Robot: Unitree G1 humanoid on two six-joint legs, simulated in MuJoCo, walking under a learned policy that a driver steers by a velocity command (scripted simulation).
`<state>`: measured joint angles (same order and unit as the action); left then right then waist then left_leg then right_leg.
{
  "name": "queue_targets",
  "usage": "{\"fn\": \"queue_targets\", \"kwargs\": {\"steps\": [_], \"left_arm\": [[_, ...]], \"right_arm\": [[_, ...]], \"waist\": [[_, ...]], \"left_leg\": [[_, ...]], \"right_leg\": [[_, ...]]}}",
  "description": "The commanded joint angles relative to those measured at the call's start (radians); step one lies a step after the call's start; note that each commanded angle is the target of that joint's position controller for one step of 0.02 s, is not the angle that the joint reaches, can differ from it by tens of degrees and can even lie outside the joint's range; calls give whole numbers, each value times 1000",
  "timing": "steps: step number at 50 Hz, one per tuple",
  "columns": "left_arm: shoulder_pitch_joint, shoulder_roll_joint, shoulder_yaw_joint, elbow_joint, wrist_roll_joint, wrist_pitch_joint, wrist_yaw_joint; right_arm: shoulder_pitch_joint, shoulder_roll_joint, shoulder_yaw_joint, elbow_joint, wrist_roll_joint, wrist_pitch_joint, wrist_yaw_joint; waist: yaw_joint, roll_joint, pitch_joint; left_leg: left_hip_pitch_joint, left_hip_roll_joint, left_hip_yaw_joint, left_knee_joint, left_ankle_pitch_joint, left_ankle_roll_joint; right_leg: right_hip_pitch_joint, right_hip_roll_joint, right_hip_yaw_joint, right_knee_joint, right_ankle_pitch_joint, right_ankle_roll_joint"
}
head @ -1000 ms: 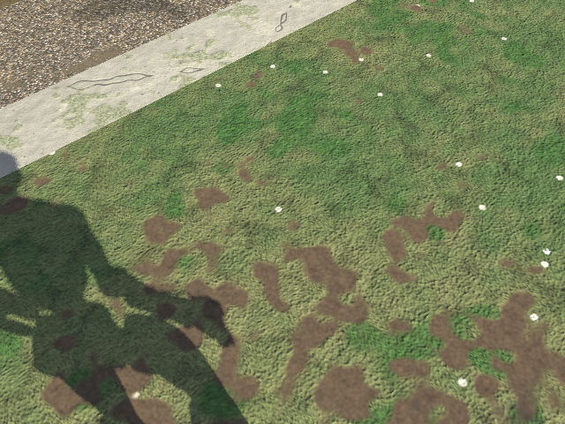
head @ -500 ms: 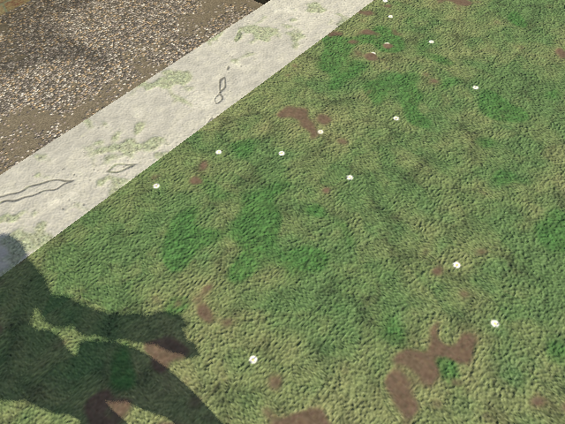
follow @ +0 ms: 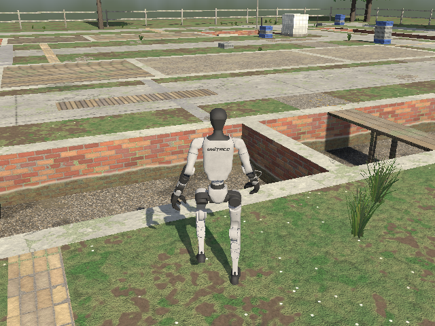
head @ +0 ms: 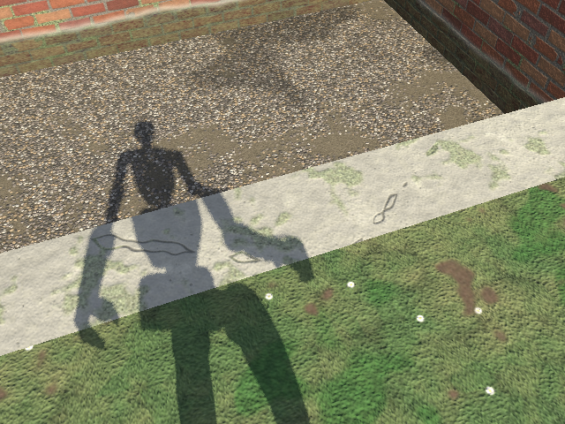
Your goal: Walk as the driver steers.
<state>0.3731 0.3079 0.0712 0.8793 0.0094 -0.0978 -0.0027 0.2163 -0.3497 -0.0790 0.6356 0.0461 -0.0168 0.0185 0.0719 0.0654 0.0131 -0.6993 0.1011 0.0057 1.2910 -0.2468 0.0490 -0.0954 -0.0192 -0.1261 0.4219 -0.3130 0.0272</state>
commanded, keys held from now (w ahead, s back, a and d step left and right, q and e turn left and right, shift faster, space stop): w+q+shift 0.66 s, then w+shift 0.12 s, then w+e+shift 0.22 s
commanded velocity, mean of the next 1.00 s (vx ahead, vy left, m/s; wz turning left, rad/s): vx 1.00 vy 0.00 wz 0.73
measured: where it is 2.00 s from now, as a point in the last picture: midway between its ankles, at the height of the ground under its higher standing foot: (201, 241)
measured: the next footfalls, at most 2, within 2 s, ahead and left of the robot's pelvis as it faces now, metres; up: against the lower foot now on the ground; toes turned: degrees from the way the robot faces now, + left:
left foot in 0.24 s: +0.40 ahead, +0.10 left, +0.00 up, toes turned +18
right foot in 0.66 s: +0.85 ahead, +0.06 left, +0.00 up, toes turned +45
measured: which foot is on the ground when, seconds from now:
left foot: up 0.00-0.22, down 0.24-0.64, up 0.66-1.00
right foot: down 0.00-0.24, up 0.26-0.64, down 0.66-1.00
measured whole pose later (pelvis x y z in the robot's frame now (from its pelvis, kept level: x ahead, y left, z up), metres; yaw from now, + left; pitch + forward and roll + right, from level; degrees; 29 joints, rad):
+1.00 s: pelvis +0.80 +0.20 -0.01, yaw +42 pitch +0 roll -2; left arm 0.56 0.25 0.04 0.81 -0.03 -0.05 0.00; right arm 0.02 -0.24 0.01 0.56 0.00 -0.08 0.03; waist 0.13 0.02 0.04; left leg -0.66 0.05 -0.06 0.78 -0.08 0.05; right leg -0.07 0.04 0.05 0.49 -0.42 0.00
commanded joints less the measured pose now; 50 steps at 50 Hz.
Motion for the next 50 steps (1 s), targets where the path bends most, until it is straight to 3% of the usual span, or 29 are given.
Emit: {"fn": "queue_targets", "kwargs": {"steps": [1, 5, 7, 9, 10, 11, 12, 13, 14, 15, 16, 17, 18, 20, 23, 25, 29, 30, 32, 33, 34, 35, 36, 37, 39, 42, 45, 46, 50], "left_arm": [[-161, 60, 2, -87, 4, -27, 10], [-115, 142, 16, -79, 3, -26, 22], [-80, 198, 25, -80, 5, -17, 25], [-57, 259, 41, -90, 0, 9, 36], [-85, 281, 48, -106, -4, 21, 36], [-137, 278, 49, -133, -9, 21, 32], [-150, 169, 21, -131, -12, 4, 22], [-11, -1, -33, -207, -3, -42, 7], [-107, 103, -29, -264, -28, -89, -7], [-226, 146, -18, -291, -58, -104, -7], [-236, 123, -22, -289, -50, -104, 1], [-202, 106, -22, -266, -27, -91, 6], [-160, 110, -16, -251, -16, -70, 5], [-170, 113, -9, -252, -4, -38, 9], [-372, 37, -33, -324, 18, -33, 5], [-445, 7, -38, -356, 3, -37, -7], [-461, 85, 0, -371, -46, -45, -13], [-434, 109, 12, -367, -53, -48, -15], [-137, 173, 60, -304, -62, -57, -12], [65, 214, 63, -283, -44, -49, -1], [62, 301, 69, -265, 5, -42, -21], [-39, 177, 44, -301, -8, -32, -21], [-70, 98, 25, -293, -21, -19, -14], [-58, 78, 16, -271, -10, -3, -13], [-74, 60, 6, -237, 13, -2, -11], [-21, 25, -13, -172, -18, -9, -16], [-44, 72, -3, -197, -13, -6, -2], [-46, 76, -4, -205, -27, 3, 4], [35, 125, 13, -216, -52, 33, 10]], "right_arm": [[-12, 48, 26, -93, -10, 5, 22], [-161, 27, 32, -127, -12, -10, 55], [-192, -2, 20, -139, -11, -20, 69], [-102, -61, -7, -128, 4, -15, 71], [56, -106, -32, -90, 10, -4, 66], [309, -183, -73, -15, 3, 10, 53], [403, -199, -81, 43, 14, 21, 28], [258, -250, -63, -9, -19, 4, 25], [246, -181, -51, -56, -36, -18, 26], [242, -148, -45, -47, -44, -41, 26], [188, -132, -39, -42, -43, -60, 32], [124, -115, -32, -47, -46, -71, 32], [77, -103, -27, -58, -54, -75, 24], [52, -65, -14, -50, -36, -72, 7], [77, -72, -17, -30, -19, -65, -29], [114, -100, -30, -9, -11, -54, -37], [179, -70, -33, 31, 13, -42, -49], [187, -70, -35, 39, 8, -32, -51], [146, -42, -21, 18, -17, -19, -42], [151, 44, 15, -11, -45, -18, -30], [348, 136, 41, -77, 31, -36, -24], [294, 52, 40, -50, 49, -29, -42], [168, -7, 27, -48, 25, -22, -46], [93, -14, 23, -53, 0, -18, -48], [32, 8, 19, -82, -9, -18, -39], [33, 75, 45, -90, -19, -14, -24], [-74, 60, 63, -110, -51, -51, -4], [-108, 67, 70, -114, -64, -62, 6], [-174, 19, 55, -114, -38, -87, 17]], "waist": [[-84, -112, 87], [-45, -37, 151], [-58, -65, 123], [-141, -159, 37], [-233, -199, -40], [-351, -179, -147], [-360, 3, -108], [-128, 329, -181], [-190, 200, -306], [-190, 40, -152], [-121, -126, -57], [-65, -162, -13], [-24, -128, 12], [-7, -101, 61], [-74, -84, 112], [-126, -52, 80], [-139, 24, 35], [-121, 45, 34], [44, 71, -132], [115, -53, -325], [-47, -611, -475], [-21, -490, -342], [17, -323, -193], [24, -132, -114], [-22, -137, -12], [-91, -168, 22], [-100, -82, 68], [-89, -95, 65], [-68, -131, 59]], "left_leg": [[-135, 79, -88, -97, 126, -5], [-45, 28, 44, -406, 332, 31], [92, -54, 145, -504, 332, 63], [236, -143, 211, -492, 219, 87], [414, -169, 207, -468, 148, 116], [748, -173, 139, -511, 139, 164], [959, -114, -7, -598, 148, 211], [1129, 52, -547, -741, -44, 388], [1142, 154, -865, -990, -422, 429], [992, 157, -877, -1088, -477, 368], [806, 139, -816, -1094, -397, 335], [651, 96, -721, -1073, -289, 319], [528, 45, -641, -1069, -226, 316], [383, -13, -503, -1090, -128, 298], [204, -110, -339, -1083, 22, 254], [156, -128, -314, -1069, -30, 200], [405, -75, -437, -935, -105, 154], [465, -55, -457, -887, -67, 149], [483, -94, -404, -558, 197, 95], [299, -136, -330, -197, 65, 60], [-25, -222, -250, 150, -331, 13], [-139, -117, -204, 242, -204, 9], [-162, -95, -155, 259, -131, 5], [-127, -61, -131, 236, -119, 7], [-70, -23, -160, 120, -79, 18], [-64, -23, -144, -12, -162, 31], [-87, -1, -99, -270, 42, 19], [-6, -10, -78, -370, 128, 16], [365, -103, -15, -623, 235, -26]], "right_leg": [[-11, -257, 130, -256, 261, -138], [29, -207, -56, -314, 379, -99], [86, -201, -114, -244, 817, -75], [172, -226, -127, -31, 1347, -67], [142, -244, -118, 172, 1499, -80], [-20, -228, -86, 473, 1430, -84], [-296, -63, -75, 913, 473, -41], [-672, 96, 91, 1252, -266, -22], [-775, 69, 283, 1228, -181, -64], [-803, 33, 275, 1130, -103, -86], [-746, -6, 281, 1012, -40, -84], [-657, -39, 292, 934, -13, -65], [-584, -58, 306, 873, 4, -39], [-518, -82, 281, 720, 8, 6], [-393, -39, 200, 403, 278, 51], [-250, 12, 168, 231, 444, 61], [-242, 13, 261, 84, 425, 62], [-241, 11, 258, 79, 360, 52], [41, -6, 234, 136, 243, 5], [377, -164, 403, 204, 22, -31], [595, -409, 1070, -82, -353, -211], [485, -391, 1116, -160, -541, -204], [349, -334, 914, -142, -409, -176], [231, -271, 738, -120, -236, -157], [40, -208, 561, -99, -29, -178], [-43, -187, 543, -130, 39, -247], [-93, -185, 490, -115, 238, -276], [-152, -157, 432, -93, 314, -265], [-265, -150, 404, -85, 396, -233]]}}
